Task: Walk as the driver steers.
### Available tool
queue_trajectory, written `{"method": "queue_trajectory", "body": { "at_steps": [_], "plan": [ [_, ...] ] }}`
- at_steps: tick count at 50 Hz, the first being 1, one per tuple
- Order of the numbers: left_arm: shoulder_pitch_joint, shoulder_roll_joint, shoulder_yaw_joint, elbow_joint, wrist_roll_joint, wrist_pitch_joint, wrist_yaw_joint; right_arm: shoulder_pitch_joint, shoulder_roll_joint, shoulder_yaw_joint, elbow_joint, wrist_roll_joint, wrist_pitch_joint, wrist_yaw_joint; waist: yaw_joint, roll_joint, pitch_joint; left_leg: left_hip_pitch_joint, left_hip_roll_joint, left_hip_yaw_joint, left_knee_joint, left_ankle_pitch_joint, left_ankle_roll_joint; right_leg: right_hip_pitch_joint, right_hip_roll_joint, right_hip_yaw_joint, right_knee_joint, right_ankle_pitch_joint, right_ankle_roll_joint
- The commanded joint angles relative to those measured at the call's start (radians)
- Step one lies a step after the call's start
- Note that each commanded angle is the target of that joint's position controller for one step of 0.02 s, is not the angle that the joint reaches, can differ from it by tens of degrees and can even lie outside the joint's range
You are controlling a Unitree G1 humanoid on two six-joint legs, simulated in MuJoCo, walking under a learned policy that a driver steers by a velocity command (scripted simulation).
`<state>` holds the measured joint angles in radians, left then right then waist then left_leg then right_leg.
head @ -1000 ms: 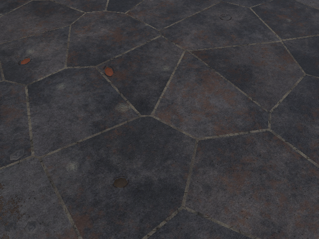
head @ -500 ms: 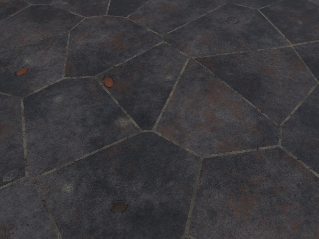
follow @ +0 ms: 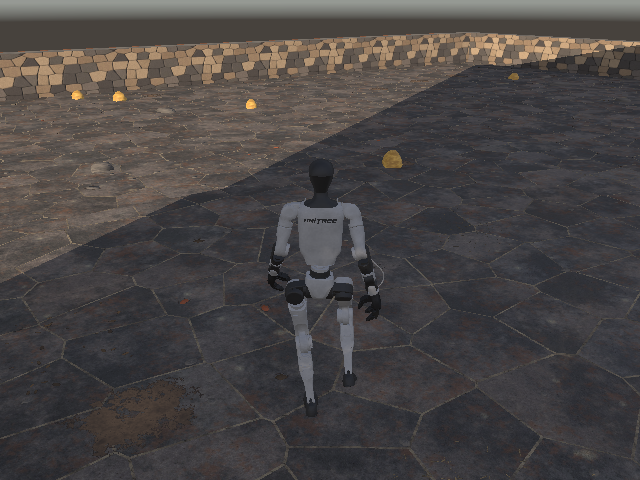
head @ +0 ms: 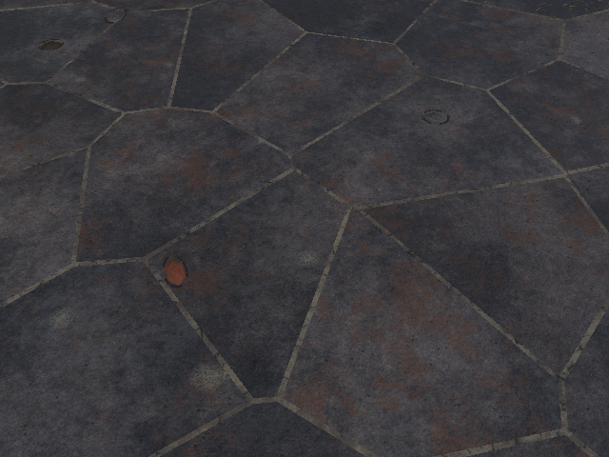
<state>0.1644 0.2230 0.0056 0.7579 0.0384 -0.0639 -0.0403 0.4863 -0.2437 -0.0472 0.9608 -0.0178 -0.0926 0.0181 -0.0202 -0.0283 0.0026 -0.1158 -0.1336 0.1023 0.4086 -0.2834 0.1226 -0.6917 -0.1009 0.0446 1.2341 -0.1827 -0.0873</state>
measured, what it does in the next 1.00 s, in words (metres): walks ahead, turning left: right foot, then left foot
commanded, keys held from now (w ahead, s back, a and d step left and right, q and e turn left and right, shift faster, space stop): w+shift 0.26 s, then w+q+shift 0.74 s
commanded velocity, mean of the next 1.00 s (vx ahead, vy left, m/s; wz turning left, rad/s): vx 1.00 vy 0.00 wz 0.51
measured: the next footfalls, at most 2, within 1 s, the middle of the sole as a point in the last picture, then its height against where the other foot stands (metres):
right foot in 0.26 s outside the picture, level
left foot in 0.72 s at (283, 323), level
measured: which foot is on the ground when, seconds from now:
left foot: down 0.00-0.26, up 0.28-0.70, down 0.72-1.00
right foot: up 0.00-0.24, down 0.26-0.72, up 0.74-1.00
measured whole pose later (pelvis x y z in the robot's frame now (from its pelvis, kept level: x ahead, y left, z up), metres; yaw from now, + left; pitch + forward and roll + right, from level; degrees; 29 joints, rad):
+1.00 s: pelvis +0.94 +0.08 +0.00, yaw +33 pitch +1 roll +0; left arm -0.03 0.24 -0.03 0.61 0.05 -0.07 -0.02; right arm 0.47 -0.29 -0.07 0.89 0.00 -0.07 0.01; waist -0.10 0.00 0.03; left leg -0.03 -0.20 -0.15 0.33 -0.30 0.17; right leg -0.74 -0.15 0.10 0.80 -0.06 0.06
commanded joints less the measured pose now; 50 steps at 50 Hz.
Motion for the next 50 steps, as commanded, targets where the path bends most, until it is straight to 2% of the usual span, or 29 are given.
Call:
{"method": "queue_trajectory", "body": {
  "at_steps": [1, 4, 8, 10, 11, 12, 13, 14, 15, 16, 17, 18, 20, 22, 25, 29, 31, 33, 34, 35, 36, 37, 38, 39, 40, 42, 44, 47, 50],
  "plan": [
    [-0.095, 0.067, 0.002, -0.082, -0.002, 0.0, -0.008, -0.058, -0.073, -0.004, -0.07, 0.017, -0.044, 0.008, 0.036, 0.015, 0.192, -0.203, 0.223, -0.224, -0.399, 0.076, 0.094, -0.054, -0.043, -0.06, -0.212, 0.17, 0.023],
    [-0.221, 0.025, -0.02, -0.115, -0.015, -0.015, -0.025, 0.023, -0.089, -0.002, -0.047, 0.04, -0.06, 0.004, -0.008, 0.019, 0.175, -0.16, 0.219, -0.141, -0.435, 0.445, 0.044, 0.125, 0.005, -0.142, -0.504, 0.399, 0.002],
    [-0.267, 0.071, -0.01, -0.115, -0.015, -0.018, -0.011, 0.077, -0.149, -0.002, -0.016, 0.02, -0.05, -0.014, -0.02, 0.077, 0.102, 0.191, 0.259, -0.086, -0.326, 1.018, 0.004, 0.176, 0.111, -0.204, -0.673, 0.357, -0.037],
    [-0.146, 0.122, 0.011, -0.086, -0.011, -0.017, 0.005, 0.067, -0.197, -0.01, -0.003, -0.008, -0.026, -0.036, 0.06, 0.147, -0.009, 0.309, 0.304, -0.089, -0.094, 1.327, -0.01, 0.298, 0.177, -0.193, -0.685, 0.185, -0.059],
    [0.029, 0.163, 0.03, -0.033, -0.016, -0.015, 0.02, 0.041, -0.218, -0.016, -0.002, -0.024, -0.01, -0.047, 0.143, 0.169, -0.096, 0.299, 0.32, -0.089, 0.112, 1.361, -0.009, 0.46, 0.192, -0.166, -0.685, 0.108, -0.077],
    [0.24, 0.196, 0.051, 0.037, -0.014, -0.013, 0.036, -0.017, -0.229, -0.022, -0.012, -0.029, 0.003, -0.051, 0.248, 0.157, -0.174, 0.209, 0.302, -0.067, 0.383, 1.236, -0.004, 0.667, 0.16, -0.139, -0.739, 0.079, -0.1],
    [0.41, 0.27, 0.079, 0.073, 0.005, -0.006, 0.057, -0.04, -0.162, -0.01, -0.039, -0.033, 0.0, -0.045, 0.286, 0.073, -0.275, -0.029, 0.226, -0.065, 0.762, 0.799, 0.014, 0.911, -0.026, 0.051, -0.654, -0.188, -0.134],
    [0.336, 0.312, 0.09, 0.062, 0.033, -0.011, 0.047, 0.116, 0.01, 0.029, -0.083, 0.04, -0.02, -0.014, 0.1, -0.284, -0.398, -0.492, 0.041, -0.151, 1.153, -0.165, -0.032, 1.2, -0.326, 0.693, -0.817, -0.382, -0.281],
    [0.262, 0.239, 0.095, 0.054, 0.013, -0.011, 0.028, 0.018, -0.102, 0.015, -0.087, 0.039, -0.027, -0.029, 0.14, -0.093, -0.332, -0.618, 0.108, -0.21, 1.159, -0.075, 0.01, 1.123, -0.281, 0.72, -0.94, -0.471, -0.259],
    [0.199, 0.172, 0.079, 0.064, 0.008, -0.025, 0.025, -0.102, -0.118, 0.009, -0.111, 0.039, -0.028, -0.029, 0.12, -0.004, -0.158, -0.631, 0.16, -0.203, 1.086, 0.023, 0.017, 0.943, -0.252, 0.532, -0.976, -0.38, -0.213],
    [0.171, 0.118, 0.069, 0.082, 0.013, -0.036, 0.022, -0.129, -0.1, 0.014, -0.114, 0.033, -0.023, -0.022, 0.081, 0.083, -0.059, -0.586, 0.197, -0.199, 1.014, 0.052, 0.02, 0.774, -0.224, 0.412, -1.017, -0.255, -0.177],
    [0.161, 0.09, 0.06, 0.098, 0.016, -0.047, 0.026, -0.147, -0.079, 0.016, -0.118, 0.016, -0.007, -0.011, 0.046, 0.086, -0.009, -0.544, 0.227, -0.211, 0.969, 0.062, 0.017, 0.662, -0.183, 0.307, -1.038, -0.174, -0.133],
    [0.186, 0.058, 0.045, 0.139, -0.003, -0.065, 0.027, -0.118, -0.035, 0.023, -0.119, -0.007, 0.034, 0.016, -0.007, 0.022, 0.041, -0.501, 0.257, -0.206, 0.925, 0.073, -0.001, 0.54, -0.137, 0.157, -1.094, -0.115, -0.069],
    [0.194, 0.076, 0.048, 0.158, -0.025, -0.081, 0.021, -0.201, -0.026, 0.026, -0.159, -0.01, 0.056, 0.029, -0.02, 0.004, 0.097, -0.573, 0.276, -0.176, 0.88, 0.131, -0.014, 0.501, -0.108, 0.017, -1.135, 0.013, -0.024],
    [0.209, 0.076, 0.041, 0.165, -0.019, -0.097, 0.012, -0.349, -0.02, 0.035, -0.22, 0.005, 0.056, 0.037, -0.004, -0.01, 0.153, -0.593, 0.25, -0.085, 0.696, 0.306, -0.014, 0.468, -0.029, -0.195, -1.155, 0.336, 0.034],
    [0.283, 0.113, 0.032, 0.187, -0.031, -0.099, 0.04, -0.494, -0.023, 0.046, -0.266, 0.008, 0.039, 0.054, 0.022, 0.001, 0.165, -0.505, 0.172, 0.069, 0.369, 0.458, 0.025, 0.591, -0.024, -0.311, -1.144, 0.747, 0.088],
    [0.297, 0.164, 0.037, 0.176, -0.031, -0.087, 0.069, -0.462, -0.057, 0.038, -0.248, 0.001, 0.036, 0.058, -0.005, -0.048, 0.101, -0.412, 0.095, 0.127, 0.295, 0.454, 0.048, 0.716, -0.053, -0.333, -1.031, 1.085, 0.106],
    [0.256, 0.228, 0.055, 0.15, -0.022, -0.056, 0.097, -0.28, -0.121, 0.015, -0.197, 0.0, 0.041, 0.051, -0.117, -0.095, -0.017, -0.211, 0.025, 0.127, 0.276, 0.354, 0.073, 0.767, -0.094, -0.324, -0.765, 1.323, 0.111],
    [0.199, 0.255, 0.066, 0.128, -0.013, -0.037, 0.103, -0.084, -0.167, -0.009, -0.141, -0.001, 0.044, 0.042, -0.214, -0.107, -0.108, -0.013, 0.004, 0.099, 0.291, 0.287, 0.1, 0.715, -0.115, -0.304, -0.522, 1.358, 0.101],
    [0.12, 0.272, 0.076, 0.103, -0.001, -0.021, 0.099, 0.14, -0.209, -0.039, -0.076, 0.001, 0.048, 0.024, -0.319, -0.082, -0.176, 0.207, 0.037, -0.003, 0.236, 0.211, 0.15, 0.579, -0.11, -0.279, -0.172, 1.186, 0.084],
    [0.045, 0.226, 0.078, 0.085, -0.001, -0.023, 0.075, 0.114, -0.239, -0.072, -0.075, 0.039, 0.063, 0.001, -0.299, 0.117, -0.129, 0.322, 0.104, -0.146, 0.164, 0.147, 0.18, 0.333, 0.104, -0.259, 0.253, 0.198, 0.079],
    [0.168, 0.073, 0.032, -0.017, 0.003, -0.05, 0.061, -0.015, -0.323, -0.074, -0.1, -0.004, 0.069, 0.002, -0.049, 0.265, -0.139, 0.476, 0.276, -0.528, 0.222, 0.479, 0.306, -0.054, 0.15, -0.129, 0.516, -0.331, 0.116],
    [0.151, 0.092, 0.016, -0.078, -0.026, -0.071, 0.056, -0.013, -0.346, -0.093, -0.138, -0.019, 0.076, -0.009, -0.104, 0.209, -0.322, 0.623, 0.416, -0.878, -0.041, -0.002, 0.464, -0.23, 0.144, 0.043, 0.562, -0.32, 0.112],
    [0.082, 0.144, 0.016, -0.07, -0.013, -0.09, 0.052, -0.039, -0.241, -0.077, -0.133, -0.015, 0.072, -0.021, -0.082, -0.006, -0.133, 0.431, 0.404, -0.895, -0.194, -0.157, 0.378, -0.259, 0.077, 0.06, 0.403, -0.228, 0.088],
    [0.029, 0.147, 0.022, -0.081, -0.002, -0.085, 0.047, -0.081, -0.185, -0.061, -0.116, -0.005, 0.068, -0.022, -0.021, -0.089, -0.02, 0.226, 0.345, -0.774, -0.214, -0.132, 0.299, -0.178, 0.034, 0.051, 0.269, -0.181, 0.087],
    [0.047, 0.129, 0.01, -0.079, 0.038, -0.04, 0.043, -0.119, -0.173, -0.05, -0.13, 0.007, 0.034, -0.029, 0.056, -0.114, 0.053, -0.043, 0.271, -0.655, -0.217, 0.025, 0.274, -0.039, -0.011, 0.051, 0.146, -0.189, 0.126],
    [0.004, 0.109, 0.0, -0.105, 0.044, -0.004, 0.034, -0.144, -0.179, -0.045, -0.143, 0.014, 0.008, -0.025, 0.074, -0.098, 0.089, -0.234, 0.191, -0.544, -0.249, 0.055, 0.251, 0.054, -0.042, 0.013, -0.028, -0.179, 0.159],
    [-0.172, 0.088, -0.017, -0.185, 0.016, -0.004, 0.019, -0.119, -0.201, -0.057, -0.151, 0.014, -0.005, -0.017, 0.015, -0.017, 0.115, -0.312, 0.111, -0.452, -0.255, 0.234, 0.201, 0.153, -0.026, -0.034, -0.351, 0.096, 0.165],
    [-0.239, 0.095, -0.019, -0.216, -0.01, -0.008, 0.019, -0.062, -0.226, -0.073, -0.151, 0.025, -0.001, -0.001, -0.058, 0.058, 0.058, -0.178, 0.112, -0.456, -0.205, 0.413, 0.144, 0.225, 0.038, -0.052, -0.559, 0.275, 0.137]
  ]
}}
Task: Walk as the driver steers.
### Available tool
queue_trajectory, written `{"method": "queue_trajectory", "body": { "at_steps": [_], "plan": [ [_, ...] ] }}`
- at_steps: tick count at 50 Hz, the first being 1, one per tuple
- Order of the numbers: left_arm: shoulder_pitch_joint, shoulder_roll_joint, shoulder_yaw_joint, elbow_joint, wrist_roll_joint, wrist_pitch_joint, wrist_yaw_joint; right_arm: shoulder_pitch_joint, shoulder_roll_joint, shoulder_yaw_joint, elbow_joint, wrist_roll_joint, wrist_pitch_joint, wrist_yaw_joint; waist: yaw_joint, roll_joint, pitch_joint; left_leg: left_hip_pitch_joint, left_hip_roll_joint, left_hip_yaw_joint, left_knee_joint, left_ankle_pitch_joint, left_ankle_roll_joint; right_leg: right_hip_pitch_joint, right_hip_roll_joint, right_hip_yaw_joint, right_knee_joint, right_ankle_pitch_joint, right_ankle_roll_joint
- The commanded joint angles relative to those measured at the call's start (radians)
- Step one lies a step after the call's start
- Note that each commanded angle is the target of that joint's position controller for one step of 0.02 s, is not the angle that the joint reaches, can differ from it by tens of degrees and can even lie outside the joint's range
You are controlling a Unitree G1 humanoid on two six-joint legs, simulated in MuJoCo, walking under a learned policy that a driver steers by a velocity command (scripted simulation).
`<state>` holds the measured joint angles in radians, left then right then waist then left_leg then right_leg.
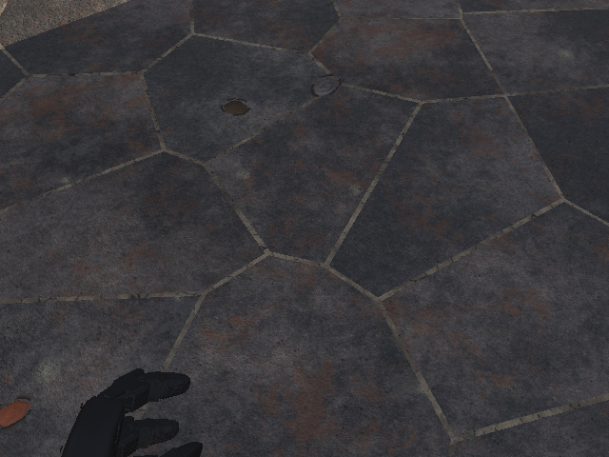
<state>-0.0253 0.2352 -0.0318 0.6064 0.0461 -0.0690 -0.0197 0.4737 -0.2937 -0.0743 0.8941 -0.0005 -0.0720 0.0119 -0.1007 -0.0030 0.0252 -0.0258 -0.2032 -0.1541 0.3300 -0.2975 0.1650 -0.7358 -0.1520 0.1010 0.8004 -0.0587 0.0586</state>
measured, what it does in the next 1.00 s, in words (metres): walks ahead, turning right: right foot, then left foot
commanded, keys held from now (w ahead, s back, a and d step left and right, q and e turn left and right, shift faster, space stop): w+q+shift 0.10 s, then q+shift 0.06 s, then e+shift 0.52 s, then w+e+shift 0.32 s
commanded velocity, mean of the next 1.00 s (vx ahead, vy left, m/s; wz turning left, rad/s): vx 0.48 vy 0.00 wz -0.23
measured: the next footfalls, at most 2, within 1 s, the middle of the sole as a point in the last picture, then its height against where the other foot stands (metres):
right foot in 0.12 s outside the picture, level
left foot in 0.48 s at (263, 455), level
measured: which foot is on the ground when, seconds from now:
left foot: down 0.00-0.14, up 0.16-0.46, down 0.48-0.90, up 0.92-1.00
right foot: up 0.00-0.10, down 0.12-0.50, up 0.52-0.90, down 0.92-1.00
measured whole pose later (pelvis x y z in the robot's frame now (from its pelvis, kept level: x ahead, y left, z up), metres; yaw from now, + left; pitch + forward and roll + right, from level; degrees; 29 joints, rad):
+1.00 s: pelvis +0.42 -0.09 -0.01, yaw -19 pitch +2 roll +1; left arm 0.32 0.31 0.06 0.69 0.02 0.04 -0.04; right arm 0.19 -0.32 -0.07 0.67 -0.06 0.00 0.01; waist 0.03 0.05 -0.06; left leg -0.53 0.10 0.05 1.02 -0.38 -0.05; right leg -0.26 0.03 -0.03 0.62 -0.42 -0.10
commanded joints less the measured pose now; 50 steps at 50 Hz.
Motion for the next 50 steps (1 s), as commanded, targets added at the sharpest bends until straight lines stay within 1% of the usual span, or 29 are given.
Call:
{"method": "queue_trajectory", "body": {
  "at_steps": [1, 4, 6, 7, 8, 9, 10, 11, 13, 15, 18, 20, 23, 24, 25, 26, 27, 29, 31, 34, 36, 38, 41, 44, 45, 46, 47, 48, 50],
  "plan": [
    [-0.068, 0.094, 0.021, -0.076, -0.021, -0.005, 0.0, -0.038, -0.18, -0.05, -0.086, 0.007, -0.02, 0.006, 0.009, 0.05, 0.027, -0.212, 0.196, -0.215, -0.103, 0.468, 0.09, 0.275, 0.101, -0.103, -0.171, 0.153, -0.016],
    [0.032, 0.162, 0.047, -0.058, -0.022, -0.015, 0.016, -0.07, -0.211, -0.06, -0.105, -0.003, -0.015, -0.005, 0.062, 0.066, -0.048, -0.096, 0.213, -0.252, 0.079, 0.675, 0.03, 0.451, 0.157, -0.076, -0.291, 0.047, -0.037],
    [0.384, 0.254, 0.091, 0.023, -0.016, -0.027, 0.046, -0.154, -0.24, -0.064, -0.125, -0.009, -0.021, 0.003, 0.261, 0.04, -0.225, -0.192, 0.153, -0.2, 0.517, 0.72, -0.025, 0.828, 0.122, -0.06, -0.273, -0.082, -0.065],
    [0.583, 0.312, 0.11, 0.051, 0.022, -0.035, 0.064, -0.164, -0.083, -0.023, -0.161, -0.003, -0.028, -0.004, 0.301, -0.098, -0.348, -0.371, 0.092, -0.119, 0.868, 0.168, -0.035, 1.059, -0.136, 0.167, -0.274, -0.275, -0.088],
    [0.469, 0.398, 0.128, 0.029, 0.041, -0.028, 0.054, -0.02, -0.02, 0.002, -0.231, 0.044, -0.022, -0.01, 0.143, -0.446, -0.463, -0.632, 0.007, 0.01, 1.098, -0.277, -0.077, 1.17, -0.395, 0.743, -0.453, -0.128, -0.206],
    [0.382, 0.294, 0.122, 0.011, 0.025, -0.022, 0.041, -0.041, -0.112, -0.003, -0.179, 0.0, 0.0, -0.026, 0.142, -0.261, -0.369, -0.71, 0.112, 0.02, 1.158, -0.186, -0.073, 1.069, -0.34, 0.711, -0.43, -0.046, -0.251],
    [0.337, 0.18, 0.093, 0.016, 0.01, -0.022, 0.031, -0.117, -0.121, -0.006, -0.167, -0.021, 0.009, -0.02, 0.152, -0.136, -0.243, -0.703, 0.146, 0.046, 1.119, -0.112, -0.087, 0.938, -0.264, 0.485, -0.398, 0.147, -0.257],
    [0.336, 0.126, 0.078, 0.046, 0.008, -0.022, 0.023, -0.167, -0.098, -0.001, -0.171, -0.032, 0.012, -0.01, 0.147, -0.053, -0.157, -0.681, 0.157, 0.056, 1.073, -0.092, -0.102, 0.818, -0.199, 0.332, -0.391, 0.384, -0.252],
    [0.43, 0.11, 0.069, 0.129, -0.014, -0.04, 0.018, -0.242, -0.047, 0.014, -0.206, -0.05, 0.021, 0.01, 0.157, -0.098, -0.088, -0.671, 0.157, 0.018, 0.95, -0.148, -0.117, 0.724, -0.123, 0.203, -0.422, 0.586, -0.236],
    [0.412, 0.133, 0.072, 0.169, -0.034, -0.053, 0.011, -0.225, -0.026, 0.027, -0.222, -0.054, 0.029, 0.018, 0.095, -0.127, -0.089, -0.625, 0.144, 0.025, 0.791, -0.132, -0.131, 0.674, -0.108, 0.162, -0.449, 0.695, -0.242],
    [0.3, 0.169, 0.082, 0.156, -0.033, -0.032, 0.006, -0.271, -0.008, 0.059, -0.244, -0.039, 0.031, 0.031, 0.049, -0.144, -0.1, -0.349, 0.148, 0.151, 0.416, 0.106, -0.15, 0.462, 0.019, 0.02, -0.496, 0.652, -0.204],
    [0.321, 0.202, 0.097, 0.164, -0.043, -0.016, 0.002, -0.305, -0.024, 0.064, -0.25, -0.025, 0.038, 0.029, 0.051, -0.158, -0.089, -0.236, 0.142, 0.135, 0.326, 0.262, -0.151, 0.423, 0.026, 0.047, -0.495, 0.515, -0.178],
    [0.36, 0.221, 0.115, 0.16, -0.056, 0.003, 0.003, -0.281, -0.085, 0.049, -0.234, -0.042, 0.028, -0.001, 0.037, -0.067, -0.066, -0.1, 0.174, 0.099, 0.18, 0.381, -0.129, 0.402, 0.061, 0.098, -0.355, 0.317, -0.122],
    [0.392, 0.203, 0.114, 0.155, -0.059, 0.005, 0.002, -0.261, -0.12, 0.041, -0.237, -0.053, 0.015, -0.015, 0.038, -0.005, -0.084, -0.032, 0.245, 0.063, 0.153, 0.527, -0.115, 0.371, 0.118, 0.082, -0.232, 0.178, -0.1],
    [0.452, 0.146, 0.104, 0.122, -0.07, 0.008, 0.006, -0.197, -0.188, 0.031, -0.256, -0.066, 0.006, -0.027, 0.043, 0.177, -0.194, 0.12, 0.513, -0.129, 0.192, 0.956, -0.062, 0.274, 0.198, 0.008, 0.024, -0.252, -0.068],
    [0.605, 0.115, 0.096, 0.13, -0.083, 0.035, 0.031, -0.163, -0.181, 0.022, -0.267, -0.035, 0.025, -0.023, 0.068, 0.287, -0.373, 0.174, 0.71, -0.257, 0.191, 1.155, 0.05, 0.257, 0.243, -0.062, 0.263, -0.656, -0.073],
    [0.608, 0.176, 0.112, 0.159, -0.053, 0.062, 0.04, -0.197, -0.13, 0.026, -0.281, -0.004, 0.041, -0.028, 0.07, 0.171, -0.347, 0.109, 0.656, -0.23, 0.151, 0.954, 0.074, 0.228, 0.207, -0.062, 0.376, -0.61, -0.073],
    [0.509, 0.164, 0.122, 0.142, -0.029, 0.091, 0.031, -0.321, -0.05, 0.049, -0.296, -0.008, 0.051, -0.046, 0.116, 0.135, -0.169, -0.051, 0.55, -0.101, 0.053, 0.666, 0.049, 0.177, 0.151, -0.077, 0.414, -0.484, -0.047],
    [0.488, 0.151, 0.127, 0.132, -0.023, 0.121, 0.019, -0.351, -0.049, 0.046, -0.295, -0.016, 0.051, -0.059, 0.141, 0.158, -0.11, -0.165, 0.511, 0.007, 0.006, 0.638, 0.053, 0.218, 0.139, -0.098, 0.438, -0.425, -0.017],
    [0.437, 0.122, 0.128, 0.095, -0.033, 0.146, 0.007, -0.352, -0.042, 0.039, -0.289, -0.025, 0.041, -0.062, 0.156, 0.136, -0.119, -0.195, 0.518, 0.089, -0.012, 0.566, 0.062, 0.231, 0.126, -0.105, 0.403, -0.366, -0.014],
    [0.37, 0.117, 0.123, 0.057, -0.027, 0.154, -0.019, -0.321, -0.06, 0.026, -0.284, -0.034, 0.035, -0.05, 0.131, 0.174, -0.126, -0.199, 0.527, 0.083, -0.101, 0.047, 0.034, 0.223, 0.088, -0.114, 0.286, -0.304, -0.04],
    [0.305, 0.135, 0.125, 0.018, -0.022, 0.156, -0.057, -0.319, -0.108, 0.006, -0.284, -0.033, 0.031, -0.044, 0.121, 0.21, -0.111, -0.231, 0.543, 0.074, -0.171, -0.255, -0.001, 0.26, 0.083, -0.133, 0.167, -0.297, -0.065],
    [0.303, 0.15, 0.128, 0.02, -0.038, 0.148, -0.089, -0.339, -0.167, -0.021, -0.289, -0.038, 0.03, -0.044, 0.137, 0.175, -0.106, -0.331, 0.544, 0.166, -0.197, -0.364, -0.067, 0.456, 0.119, -0.208, -0.01, -0.376, -0.115],
    [0.381, 0.134, 0.121, 0.056, -0.049, 0.136, -0.086, -0.388, -0.179, -0.032, -0.293, -0.04, 0.05, -0.031, 0.195, 0.083, -0.056, -0.412, 0.525, 0.279, -0.088, -0.402, -0.128, 0.626, 0.152, -0.301, -0.211, -0.331, -0.16],
    [0.501, 0.142, 0.126, 0.124, -0.047, 0.126, -0.07, -0.401, -0.139, -0.026, -0.292, -0.047, 0.061, -0.026, 0.238, -0.061, -0.019, -0.503, 0.445, 0.367, 0.144, -0.421, -0.161, 0.73, 0.19, -0.276, -0.303, -0.372, -0.18],
    [0.592, 0.178, 0.133, 0.163, -0.038, 0.114, -0.049, -0.41, -0.058, -0.003, -0.292, -0.05, 0.071, -0.011, 0.279, -0.29, 0.051, -0.724, 0.348, 0.423, 0.571, -0.419, -0.181, 0.808, 0.074, -0.03, -0.384, -0.524, -0.229],
    [0.521, 0.243, 0.119, 0.088, -0.036, 0.099, -0.033, -0.447, 0.066, 0.041, -0.348, -0.055, 0.076, -0.006, 0.229, -0.326, 0.103, -1.016, 0.246, 0.288, 0.849, -0.342, -0.208, 0.739, -0.107, 0.424, -0.455, -0.77, -0.3],
    [0.449, 0.286, 0.136, 0.04, -0.027, 0.1, -0.006, -0.579, -0.005, 0.034, -0.442, -0.061, 0.054, 0.007, 0.244, -0.23, 0.112, -1.111, 0.264, 0.137, 0.837, -0.176, -0.226, 0.691, -0.184, 0.641, -0.691, -0.872, -0.37],
    [0.379, 0.292, 0.143, 0.017, -0.023, 0.086, 0.017, -0.507, -0.123, 0.006, -0.393, -0.064, 0.02, 0.018, 0.17, -0.128, 0.1, -1.023, 0.295, 0.113, 0.774, 0.039, -0.244, 0.683, -0.129, 0.507, -0.682, -0.694, -0.353]
  ]
}}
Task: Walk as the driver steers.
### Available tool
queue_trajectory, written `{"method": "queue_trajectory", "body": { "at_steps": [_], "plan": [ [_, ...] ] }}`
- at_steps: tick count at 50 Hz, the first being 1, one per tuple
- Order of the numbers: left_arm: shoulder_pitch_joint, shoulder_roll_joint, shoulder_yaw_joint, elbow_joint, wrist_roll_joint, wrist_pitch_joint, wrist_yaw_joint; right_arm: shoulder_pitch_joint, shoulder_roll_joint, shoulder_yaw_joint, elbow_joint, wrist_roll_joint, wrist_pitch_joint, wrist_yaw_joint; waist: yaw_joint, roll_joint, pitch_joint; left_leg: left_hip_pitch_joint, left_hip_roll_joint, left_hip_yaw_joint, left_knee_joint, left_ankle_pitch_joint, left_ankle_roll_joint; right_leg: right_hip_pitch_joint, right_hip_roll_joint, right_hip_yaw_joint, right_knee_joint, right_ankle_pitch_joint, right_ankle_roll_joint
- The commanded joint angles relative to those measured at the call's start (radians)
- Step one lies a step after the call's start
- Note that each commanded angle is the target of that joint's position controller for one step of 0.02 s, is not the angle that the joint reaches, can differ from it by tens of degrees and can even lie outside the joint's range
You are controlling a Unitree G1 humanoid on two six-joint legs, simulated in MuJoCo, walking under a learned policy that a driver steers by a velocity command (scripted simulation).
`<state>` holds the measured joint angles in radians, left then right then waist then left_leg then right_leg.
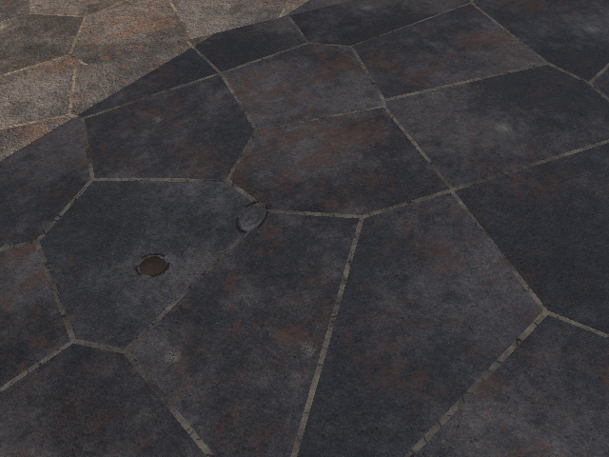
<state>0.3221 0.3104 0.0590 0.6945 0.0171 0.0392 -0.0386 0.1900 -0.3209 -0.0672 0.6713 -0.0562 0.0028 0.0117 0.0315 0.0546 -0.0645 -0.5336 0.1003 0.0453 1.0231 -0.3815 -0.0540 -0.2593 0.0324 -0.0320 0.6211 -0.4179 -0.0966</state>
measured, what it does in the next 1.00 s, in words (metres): walks ahead: left foot, then right foot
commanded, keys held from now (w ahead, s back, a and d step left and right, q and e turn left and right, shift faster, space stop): w+e+shift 0.20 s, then w+shift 0.06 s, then w+q+shift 0.74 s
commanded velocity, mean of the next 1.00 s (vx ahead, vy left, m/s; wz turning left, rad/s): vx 0.94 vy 0.00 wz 0.10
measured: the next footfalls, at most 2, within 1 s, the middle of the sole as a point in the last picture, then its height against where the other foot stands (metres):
left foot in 0.34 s outside the picture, level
right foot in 0.74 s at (468, 391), level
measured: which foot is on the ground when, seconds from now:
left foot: up 0.00-0.32, down 0.34-0.74, up 0.76-1.00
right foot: down 0.00-0.36, up 0.38-0.72, down 0.74-1.00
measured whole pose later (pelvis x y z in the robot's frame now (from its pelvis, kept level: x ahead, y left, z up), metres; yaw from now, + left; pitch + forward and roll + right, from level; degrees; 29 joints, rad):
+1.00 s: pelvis +0.76 -0.13 +0.01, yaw +10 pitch +2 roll -2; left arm 0.45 0.33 0.06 0.84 0.03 -0.10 0.00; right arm 0.09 -0.37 -0.07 0.67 -0.03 0.01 0.08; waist 0.06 0.05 0.00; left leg -0.77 0.06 0.04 1.15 -0.14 0.09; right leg 0.02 -0.01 -0.20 0.31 -0.35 0.03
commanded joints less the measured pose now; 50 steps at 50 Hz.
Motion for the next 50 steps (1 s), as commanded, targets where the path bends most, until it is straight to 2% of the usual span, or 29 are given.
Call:
{"method": "queue_trajectory", "body": {
  "at_steps": [1, 3, 6, 9, 12, 14, 15, 16, 17, 18, 19, 20, 21, 22, 24, 27, 30, 34, 35, 36, 37, 38, 39, 40, 41, 42, 43, 46, 50],
  "plan": [
    [0.019, 0.206, 0.05, -0.077, 0.003, -0.036, 0.036, -0.159, -0.106, -0.004, -0.127, -0.012, -0.053, 0.02, 0.017, -0.17, 0.159, -0.424, -0.005, -0.074, 0.05, 0.167, -0.034, 0.187, -0.253, 0.547, -0.491, -0.214, -0.176],
    [0.066, 0.173, 0.038, -0.054, -0.006, -0.066, 0.03, -0.138, -0.107, -0.007, -0.104, -0.002, -0.036, 0.027, 0.014, -0.132, 0.137, -0.336, -0.021, -0.062, 0.005, 0.218, -0.034, 0.174, -0.2, 0.473, -0.498, -0.085, -0.169],
    [0.141, 0.17, 0.045, -0.016, -0.011, -0.085, 0.027, -0.209, -0.067, 0.008, -0.111, 0.016, -0.023, 0.031, 0.041, -0.097, 0.146, -0.334, -0.05, -0.054, -0.108, 0.262, -0.028, 0.229, -0.168, 0.44, -0.481, 0.064, -0.172],
    [0.164, 0.166, 0.048, 0.001, -0.011, -0.094, 0.03, -0.308, -0.042, 0.024, -0.135, 0.026, -0.032, 0.039, 0.073, -0.138, 0.155, -0.261, -0.085, -0.044, -0.268, 0.307, -0.025, 0.219, -0.141, 0.427, -0.453, 0.166, -0.169],
    [0.164, 0.167, 0.047, 0.022, -0.019, -0.106, 0.042, -0.363, -0.046, 0.028, -0.164, 0.03, -0.043, 0.042, 0.078, -0.18, 0.16, -0.131, -0.084, -0.035, -0.405, 0.332, 0.009, 0.225, -0.18, 0.444, -0.456, 0.341, -0.154],
    [0.124, 0.17, 0.041, 0.039, -0.02, -0.115, 0.045, -0.255, -0.056, 0.023, -0.134, 0.027, -0.051, 0.035, 0.02, -0.188, 0.124, 0.061, -0.106, -0.002, -0.471, 0.315, 0.055, 0.231, -0.198, 0.395, -0.417, 0.623, -0.114],
    [0.126, 0.19, 0.044, 0.053, -0.013, -0.119, 0.042, -0.154, -0.086, 0.008, -0.103, 0.027, -0.052, 0.021, -0.022, -0.189, 0.062, 0.187, -0.148, 0.032, -0.463, 0.236, 0.083, 0.262, -0.189, 0.352, -0.3, 0.91, -0.094],
    [0.12, 0.202, 0.047, 0.067, 0.0, -0.117, 0.038, 0.039, -0.118, -0.01, -0.047, 0.031, -0.052, 0.001, -0.116, -0.162, -0.047, 0.395, -0.186, 0.068, -0.464, 0.166, 0.114, 0.25, -0.149, 0.28, -0.062, 1.094, -0.07],
    [0.09, 0.179, 0.04, 0.062, 0.013, -0.12, 0.039, 0.269, -0.16, -0.029, 0.008, 0.023, -0.055, -0.021, -0.229, -0.14, -0.146, 0.678, -0.101, -0.011, -0.416, 0.077, 0.145, 0.061, -0.106, 0.244, 0.245, 0.977, -0.055],
    [0.127, 0.052, 0.009, 0.015, -0.015, -0.133, 0.032, 0.409, -0.271, -0.058, 0.034, -0.01, -0.061, -0.03, -0.226, 0.155, -0.278, 0.901, 0.142, -0.52, -0.545, -0.458, 0.25, -0.242, 0.041, 0.176, 0.668, 0.462, -0.005],
    [0.133, 0.028, -0.008, 0.005, -0.01, -0.147, 0.017, 0.345, -0.249, -0.05, 0.056, 0.008, -0.064, -0.008, -0.155, 0.296, -0.226, 0.868, 0.224, -1.016, -0.804, -0.514, 0.304, -0.432, 0.137, 0.234, 0.767, -0.009, -0.014],
    [0.053, 0.06, -0.009, 0.001, 0.008, -0.142, 0.019, 0.202, -0.176, -0.04, 0.041, 0.019, -0.064, 0.003, -0.103, 0.154, -0.038, 0.742, 0.211, -0.925, -0.786, -0.446, 0.33, -0.525, 0.035, 0.194, 0.808, 0.067, -0.028],
    [-0.026, 0.092, -0.01, -0.004, 0.028, -0.145, 0.013, 0.185, -0.126, -0.034, 0.041, 0.033, -0.069, 0.01, -0.106, 0.005, -0.002, 0.631, 0.175, -0.789, -0.776, -0.341, 0.338, -0.495, -0.016, 0.172, 0.759, 0.126, -0.022],
    [-0.084, 0.093, -0.013, -0.025, 0.04, -0.145, 0.011, 0.183, -0.101, -0.026, 0.054, 0.031, -0.07, 0.01, -0.089, -0.034, 0.047, 0.523, 0.134, -0.693, -0.787, -0.238, 0.325, -0.465, -0.049, 0.159, 0.679, 0.135, -0.008],
    [-0.131, 0.064, -0.029, -0.066, 0.061, -0.127, 0.006, 0.205, -0.063, -0.008, 0.098, 0.033, -0.077, 0.007, -0.037, 0.014, 0.113, 0.378, 0.065, -0.595, -0.821, -0.121, 0.324, -0.433, -0.084, 0.152, 0.569, 0.086, 0.041],
    [-0.225, 0.052, -0.053, -0.128, 0.055, -0.114, -0.004, 0.21, -0.086, -0.015, 0.107, 0.045, -0.09, -0.005, -0.014, 0.027, 0.172, 0.238, 0.037, -0.511, -0.899, -0.019, 0.342, -0.408, -0.122, 0.112, 0.36, 0.132, 0.102],
    [-0.327, 0.031, -0.075, -0.161, 0.022, -0.12, -0.026, 0.16, -0.136, -0.039, 0.081, 0.052, -0.096, 0.001, -0.022, 0.021, 0.17, 0.042, -0.033, -0.395, -0.957, 0.102, 0.291, -0.092, -0.073, 0.047, 0.073, 0.347, 0.125],
    [-0.316, 0.083, -0.049, -0.146, 0.017, -0.122, 0.001, 0.232, -0.172, -0.054, 0.099, 0.065, -0.095, 0.011, -0.036, -0.019, 0.113, 0.222, 0.006, -0.414, -0.824, 0.379, 0.24, 0.038, -0.038, 0.039, -0.063, 0.371, 0.119],
    [-0.239, 0.106, -0.034, -0.12, 0.022, -0.125, 0.015, 0.246, -0.183, -0.056, 0.107, 0.062, -0.091, 0.01, 0.001, -0.048, 0.054, 0.262, -0.022, -0.385, -0.668, 0.541, 0.219, 0.138, -0.009, 0.024, -0.096, 0.301, 0.108],
    [-0.097, 0.136, -0.015, -0.082, 0.03, -0.13, 0.032, 0.247, -0.186, -0.057, 0.112, 0.062, -0.091, 0.014, 0.07, -0.082, -0.04, 0.225, -0.076, -0.336, -0.433, 0.61, 0.196, 0.317, -0.02, 0.022, -0.091, 0.248, 0.093],
    [0.098, 0.208, 0.014, -0.066, 0.049, -0.135, 0.057, 0.221, -0.132, -0.042, 0.093, 0.066, -0.1, 0.015, 0.164, -0.144, -0.164, 0.078, -0.131, -0.274, -0.109, 0.45, 0.172, 0.537, -0.209, 0.209, -0.116, -0.012, 0.055],
    [0.16, 0.29, 0.034, -0.061, 0.076, -0.127, 0.064, 0.279, 0.014, -0.007, 0.043, 0.102, -0.101, 0.007, 0.119, -0.385, -0.299, -0.166, -0.218, -0.175, 0.203, -0.117, 0.154, 0.705, -0.503, 0.713, -0.306, -0.431, -0.014],
    [0.082, 0.246, 0.035, -0.059, 0.053, -0.116, 0.063, 0.245, -0.033, -0.003, 0.037, 0.083, -0.083, -0.001, 0.076, -0.351, -0.219, -0.272, -0.142, -0.146, 0.331, -0.036, 0.169, 0.591, -0.501, 0.866, -0.389, -0.506, -0.04],
    [0.005, 0.151, 0.016, -0.068, 0.044, -0.115, 0.06, 0.165, -0.065, -0.01, 0.041, 0.06, -0.069, 0.002, 0.065, -0.221, -0.085, -0.302, -0.089, -0.127, 0.334, 0.047, 0.171, 0.475, -0.453, 0.693, -0.369, -0.388, -0.029],
    [-0.017, 0.102, 0.006, -0.053, 0.041, -0.118, 0.052, 0.117, -0.06, -0.009, 0.042, 0.047, -0.061, 0.014, 0.053, -0.14, -0.006, -0.283, -0.052, -0.122, 0.294, 0.091, 0.165, 0.375, -0.408, 0.523, -0.365, -0.178, -0.022],
    [-0.019, 0.08, 0.0, -0.036, 0.042, -0.121, 0.051, 0.086, -0.047, -0.009, 0.041, 0.038, -0.05, 0.028, 0.036, -0.13, 0.037, -0.257, -0.033, -0.12, 0.268, 0.103, 0.158, 0.308, -0.358, 0.397, -0.38, -0.031, 0.0],
    [-0.006, 0.067, -0.005, -0.012, 0.035, -0.129, 0.051, 0.084, -0.028, -0.006, 0.029, 0.031, -0.035, 0.039, 0.012, -0.178, 0.06, -0.249, -0.017, -0.118, 0.255, 0.103, 0.149, 0.269, -0.344, 0.318, -0.388, 0.056, 0.007],
    [0.037, 0.034, -0.01, 0.045, 0.006, -0.154, 0.036, -0.024, 0.008, 0.009, -0.026, 0.024, -0.003, 0.061, -0.009, -0.164, 0.107, -0.316, 0.009, -0.096, 0.245, 0.155, 0.144, 0.254, -0.328, 0.138, -0.421, 0.318, 0.025],
    [-0.004, 0.057, -0.005, 0.075, 0.009, -0.17, 0.04, -0.166, -0.008, 0.029, -0.104, 0.027, -0.003, 0.085, -0.052, -0.124, 0.171, -0.261, -0.002, -0.022, 0.022, 0.337, 0.155, 0.185, -0.269, -0.104, -0.497, 0.524, 0.047]
  ]
}}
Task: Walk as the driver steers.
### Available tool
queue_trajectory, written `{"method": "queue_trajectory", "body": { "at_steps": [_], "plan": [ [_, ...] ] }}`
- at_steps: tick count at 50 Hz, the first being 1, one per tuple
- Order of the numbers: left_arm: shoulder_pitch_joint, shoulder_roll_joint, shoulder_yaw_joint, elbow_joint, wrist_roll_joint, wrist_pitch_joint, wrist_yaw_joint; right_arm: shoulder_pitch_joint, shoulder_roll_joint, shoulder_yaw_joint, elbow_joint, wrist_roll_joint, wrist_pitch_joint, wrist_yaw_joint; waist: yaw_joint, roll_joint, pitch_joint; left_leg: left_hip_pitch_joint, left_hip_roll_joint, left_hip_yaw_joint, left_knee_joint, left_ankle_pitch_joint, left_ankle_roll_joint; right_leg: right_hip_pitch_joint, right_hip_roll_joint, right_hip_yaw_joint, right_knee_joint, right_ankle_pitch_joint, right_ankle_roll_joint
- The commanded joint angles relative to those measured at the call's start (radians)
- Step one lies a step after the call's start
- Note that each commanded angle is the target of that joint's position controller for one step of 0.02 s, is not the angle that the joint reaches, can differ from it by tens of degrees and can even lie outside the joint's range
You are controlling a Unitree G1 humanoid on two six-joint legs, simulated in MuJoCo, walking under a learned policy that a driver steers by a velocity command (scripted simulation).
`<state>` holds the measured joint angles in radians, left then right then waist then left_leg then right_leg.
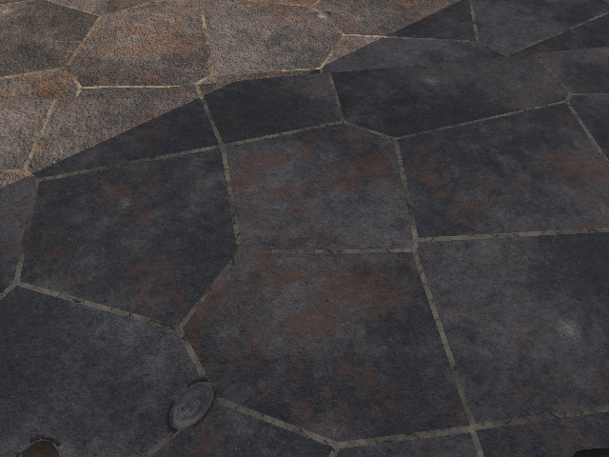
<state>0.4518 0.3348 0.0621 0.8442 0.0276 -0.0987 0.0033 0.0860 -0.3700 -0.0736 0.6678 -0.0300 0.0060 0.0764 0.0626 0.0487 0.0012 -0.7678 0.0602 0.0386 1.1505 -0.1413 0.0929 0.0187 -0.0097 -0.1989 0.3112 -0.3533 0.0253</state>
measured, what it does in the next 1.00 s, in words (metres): walks ahead, turning left: left foot, then right foot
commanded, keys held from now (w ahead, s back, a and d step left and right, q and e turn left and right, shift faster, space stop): w+q+shift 0.46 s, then e+shift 0.54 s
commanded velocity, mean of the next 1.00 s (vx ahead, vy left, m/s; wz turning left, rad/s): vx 0.67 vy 0.00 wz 0.32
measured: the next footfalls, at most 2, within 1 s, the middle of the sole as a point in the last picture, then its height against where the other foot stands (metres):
left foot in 0.18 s outside the picture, level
right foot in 0.58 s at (313, 327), level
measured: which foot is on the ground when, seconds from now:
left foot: up 0.00-0.16, down 0.18-0.58, up 0.60-1.00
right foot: down 0.00-0.16, up 0.18-0.56, down 0.58-1.00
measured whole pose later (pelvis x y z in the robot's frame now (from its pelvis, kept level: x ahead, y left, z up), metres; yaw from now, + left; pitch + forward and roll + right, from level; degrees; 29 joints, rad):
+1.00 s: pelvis +0.72 +0.14 +0.00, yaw +15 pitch +1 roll -1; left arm 0.41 0.30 0.08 0.80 0.01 0.03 -0.01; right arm 0.00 -0.25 0.03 0.66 -0.02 0.00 -0.02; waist 0.10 0.02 0.07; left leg -0.49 -0.05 -0.13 0.69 -0.25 -0.03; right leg -0.27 0.17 0.21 0.49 -0.21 -0.04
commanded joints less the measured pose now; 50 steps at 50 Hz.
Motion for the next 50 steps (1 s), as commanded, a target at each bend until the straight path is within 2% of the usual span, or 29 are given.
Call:
{"method": "queue_trajectory", "body": {
  "at_steps": [1, 2, 4, 6, 7, 8, 9, 10, 11, 12, 13, 14, 15, 17, 20, 23, 26, 27, 28, 29, 30, 31, 32, 33, 34, 36, 40, 45, 50],
  "plan": [
    [-0.127, 0.049, -0.005, -0.065, -0.001, -0.033, 0.001, -0.098, 0.038, 0.041, -0.111, 0.001, -0.006, 0.029, -0.08, -0.102, 0.126, 0.028, 0.027, 0.029, -0.2, 0.133, 0.021, -0.11, -0.213, 0.013, -0.213, 0.494, -0.068],
    [-0.107, 0.059, -0.004, -0.052, -0.001, -0.032, 0.004, -0.134, 0.038, 0.046, -0.116, 0.001, -0.007, 0.034, -0.072, -0.078, 0.146, 0.081, 0.001, 0.083, -0.279, 0.145, 0.04, -0.105, -0.193, -0.037, -0.215, 0.604, -0.058],
    [-0.055, 0.11, 0.005, -0.04, 0.0, -0.024, 0.011, -0.132, 0.026, 0.047, -0.108, 0.003, -0.009, 0.032, -0.085, -0.091, 0.109, 0.221, -0.082, 0.167, -0.364, 0.131, 0.078, -0.039, -0.195, -0.08, -0.118, 1.083, -0.041],
    [-0.062, 0.182, 0.024, -0.049, 0.006, 0.004, 0.026, 0.032, -0.024, 0.029, -0.062, 0.005, -0.012, 0.015, -0.192, -0.144, -0.005, 0.411, -0.147, 0.171, -0.379, 0.042, 0.111, 0.023, -0.234, -0.074, 0.143, 1.412, -0.036],
    [-0.106, 0.21, 0.032, -0.066, 0.009, 0.022, 0.03, 0.221, -0.064, 0.009, -0.009, 0.005, -0.014, 0.003, -0.286, -0.162, -0.095, 0.611, -0.167, 0.135, -0.382, -0.007, 0.138, -0.026, -0.256, -0.053, 0.373, 1.456, -0.052],
    [-0.141, 0.204, 0.033, -0.086, 0.016, 0.033, 0.025, 0.439, -0.114, -0.023, 0.068, 0.005, -0.017, -0.02, -0.366, -0.121, -0.189, 0.901, -0.176, 0.061, -0.45, -0.045, 0.17, -0.187, -0.238, -0.035, 0.698, 1.259, -0.056],
    [-0.156, 0.122, 0.02, -0.091, 0.02, 0.032, 0.006, 0.394, -0.176, -0.06, 0.078, 0.037, -0.001, -0.049, -0.302, 0.093, -0.142, 1.049, -0.088, -0.118, -0.52, -0.125, 0.191, -0.47, -0.031, -0.025, 1.103, 0.198, -0.026],
    [-0.058, 0.064, -0.006, -0.217, 0.007, 0.011, -0.002, 0.283, -0.305, -0.072, 0.013, -0.005, 0.015, -0.051, -0.141, 0.236, -0.268, 1.275, 0.164, -0.701, -0.67, -0.109, 0.386, -0.847, 0.055, 0.122, 1.409, -0.157, 0.02],
    [-0.169, 0.117, -0.008, -0.245, 0.008, -0.016, -0.001, 0.335, -0.272, -0.077, -0.008, 0.002, 0.02, -0.064, -0.221, 0.042, -0.32, 1.261, 0.202, -0.857, -0.838, -0.275, 0.407, -0.924, 0.018, 0.281, 1.381, -0.066, 0.008],
    [-0.202, 0.112, -0.015, -0.245, 0.004, -0.029, -0.001, 0.314, -0.216, -0.066, 0.023, 0.008, 0.01, -0.074, -0.172, -0.05, -0.135, 1.079, 0.19, -0.819, -0.91, -0.278, 0.36, -0.931, -0.035, 0.292, 1.254, -0.019, 0.0],
    [-0.223, 0.102, -0.021, -0.243, 0.013, -0.026, 0.002, 0.289, -0.172, -0.054, 0.042, 0.011, -0.008, -0.079, -0.114, -0.123, -0.031, 0.902, 0.146, -0.727, -0.916, -0.181, 0.321, -0.86, -0.077, 0.289, 1.129, -0.004, 0.003],
    [-0.216, 0.088, -0.028, -0.232, 0.033, -0.008, 0.004, 0.251, -0.156, -0.046, 0.039, 0.01, -0.027, -0.086, -0.07, -0.14, 0.012, 0.765, 0.09, -0.633, -0.907, -0.081, 0.298, -0.78, -0.097, 0.289, 1.065, -0.026, 0.012],
    [-0.184, 0.087, -0.029, -0.22, 0.048, 0.017, 0.003, 0.224, -0.13, -0.033, 0.038, 0.014, -0.042, -0.087, -0.028, -0.146, 0.036, 0.652, 0.054, -0.564, -0.916, -0.023, 0.289, -0.709, -0.112, 0.287, 1.003, -0.043, 0.027],
    [-0.219, 0.064, -0.033, -0.235, 0.05, 0.05, -0.003, 0.232, -0.106, -0.023, 0.044, 0.024, -0.066, -0.077, -0.014, -0.132, 0.063, 0.499, -0.001, -0.487, -0.946, 0.012, 0.282, -0.64, -0.13, 0.261, 0.855, -0.071, 0.053],
    [-0.424, 0.005, -0.058, -0.319, 0.027, 0.05, -0.021, 0.238, -0.104, -0.028, 0.048, 0.024, -0.082, -0.068, -0.06, -0.084, 0.119, 0.356, -0.083, -0.417, -0.987, 0.068, 0.23, -0.55, -0.108, 0.213, 0.572, 0.22, 0.062],
    [-0.484, 0.005, -0.061, -0.334, 0.001, 0.044, -0.027, 0.282, -0.122, -0.04, 0.065, 0.035, -0.085, -0.057, -0.114, -0.029, 0.07, 0.422, -0.079, -0.423, -0.958, 0.254, 0.17, -0.427, -0.051, 0.204, 0.372, 0.452, 0.037],
    [-0.463, 0.012, -0.057, -0.312, 0.023, 0.024, -0.018, 0.378, -0.099, -0.031, 0.124, 0.04, -0.085, -0.075, -0.151, -0.04, 0.04, 0.669, -0.051, -0.372, -0.839, 0.64, 0.102, -0.393, 0.007, 0.159, 0.206, 0.513, -0.026],
    [-0.404, 0.032, -0.046, -0.288, 0.031, 0.016, -0.009, 0.399, -0.108, -0.029, 0.141, 0.034, -0.089, -0.083, -0.135, -0.019, -0.001, 0.755, -0.036, -0.371, -0.761, 0.797, 0.073, -0.348, 0.045, 0.148, 0.185, 0.489, -0.046],
    [-0.285, 0.065, -0.029, -0.249, 0.028, 0.007, 0.0, 0.379, -0.134, -0.033, 0.144, 0.024, -0.089, -0.087, -0.068, 0.005, -0.055, 0.806, -0.03, -0.35, -0.615, 0.899, 0.042, -0.259, 0.061, 0.15, 0.162, 0.471, -0.068],
    [-0.127, 0.094, -0.015, -0.199, 0.024, -0.002, 0.009, 0.332, -0.135, -0.033, 0.137, 0.022, -0.091, -0.089, 0.027, 0.015, -0.109, 0.775, -0.061, -0.308, -0.414, 0.854, 0.013, -0.114, 0.02, 0.162, 0.11, 0.547, -0.088],
    [0.029, 0.157, -0.002, -0.162, 0.026, -0.008, 0.016, 0.323, -0.072, -0.02, 0.112, 0.018, -0.091, -0.093, 0.081, -0.06, -0.219, 0.622, -0.126, -0.242, -0.103, 0.458, -0.014, 0.119, -0.144, 0.284, 0.228, 0.843, -0.119],
    [0.07, 0.229, 0.024, -0.119, 0.03, -0.005, -0.004, 0.546, 0.041, 0.003, 0.117, 0.087, -0.083, -0.095, -0.02, -0.425, -0.428, 0.264, -0.307, -0.182, 0.355, -0.476, -0.093, 0.49, -0.485, 0.774, 0.3, 1.373, -0.377],
    [0.051, 0.164, 0.026, -0.141, -0.014, 0.012, -0.021, 0.485, -0.045, 0.004, 0.141, 0.032, -0.078, -0.105, 0.018, -0.197, -0.485, 0.23, -0.259, -0.237, 0.361, -0.377, -0.067, 0.437, -0.398, 0.824, 0.234, 1.272, -0.357],
    [-0.071, 0.101, 0.011, -0.146, -0.031, 0.013, -0.021, 0.333, -0.047, 0.008, 0.105, 0.023, -0.082, -0.098, -0.008, -0.164, -0.31, 0.179, -0.179, -0.202, 0.289, -0.297, -0.074, 0.296, -0.325, 0.671, 0.179, 1.157, -0.325],
    [-0.126, 0.049, -0.002, -0.137, -0.031, 0.018, -0.023, 0.238, -0.048, 0.017, 0.082, 0.001, -0.083, -0.09, -0.014, -0.091, -0.196, 0.15, -0.137, -0.152, 0.207, -0.279, -0.076, 0.172, -0.262, 0.602, 0.135, 1.061, -0.295],
    [-0.096, 0.054, -0.003, -0.098, -0.039, 0.024, -0.015, 0.168, -0.026, 0.024, 0.039, -0.032, -0.052, -0.077, -0.045, -0.081, -0.087, 0.191, -0.104, -0.122, 0.099, -0.25, -0.091, -0.016, -0.189, 0.559, 0.077, 1.092, -0.27],
    [-0.116, 0.117, 0.022, -0.089, -0.016, 0.04, -0.018, 0.164, 0.025, 0.053, 0.004, -0.016, -0.02, -0.08, -0.107, -0.1, -0.104, 0.286, -0.097, -0.094, -0.122, -0.244, -0.133, -0.203, -0.135, 0.517, 0.058, 1.14, -0.277],
    [-0.111, 0.127, 0.043, -0.115, -0.021, 0.087, -0.013, 0.031, 0.004, 0.064, -0.038, 0.006, 0.003, -0.095, -0.083, -0.148, -0.115, 0.391, -0.118, -0.097, -0.299, -0.066, -0.131, -0.324, -0.061, 0.551, 0.069, 0.812, -0.203],
    [-0.137, 0.134, 0.065, -0.149, -0.014, 0.128, -0.007, 0.021, -0.005, 0.066, -0.048, 0.02, -0.024, -0.11, -0.072, -0.191, -0.054, 0.473, -0.134, -0.146, -0.577, -0.097, -0.11, -0.304, -0.029, 0.704, 0.138, 0.525, -0.151]
  ]
}}
Velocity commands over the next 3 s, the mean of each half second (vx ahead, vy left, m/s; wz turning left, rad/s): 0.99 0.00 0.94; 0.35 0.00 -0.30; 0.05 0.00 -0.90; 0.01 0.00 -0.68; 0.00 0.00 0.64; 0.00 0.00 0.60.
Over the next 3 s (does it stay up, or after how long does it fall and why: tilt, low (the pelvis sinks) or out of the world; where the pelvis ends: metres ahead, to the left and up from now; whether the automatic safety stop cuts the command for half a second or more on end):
stays up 0.75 0.16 0.01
